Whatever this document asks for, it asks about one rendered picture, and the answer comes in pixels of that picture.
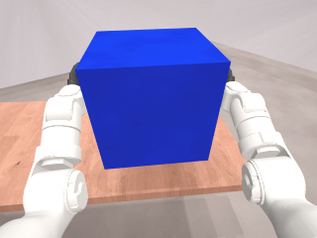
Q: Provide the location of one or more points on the robot right forearm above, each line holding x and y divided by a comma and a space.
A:
257, 136

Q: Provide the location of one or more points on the robot left hand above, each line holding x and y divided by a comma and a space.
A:
73, 80

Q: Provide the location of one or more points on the carton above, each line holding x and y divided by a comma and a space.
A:
153, 96

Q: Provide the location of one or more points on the right robot upper arm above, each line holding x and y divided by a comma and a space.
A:
276, 185

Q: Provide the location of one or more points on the table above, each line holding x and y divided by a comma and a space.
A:
21, 125

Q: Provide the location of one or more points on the left robot upper arm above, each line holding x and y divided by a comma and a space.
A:
51, 200

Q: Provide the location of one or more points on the robot left forearm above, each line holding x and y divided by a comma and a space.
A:
59, 148

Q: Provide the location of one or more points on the robot right hand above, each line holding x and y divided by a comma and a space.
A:
230, 76

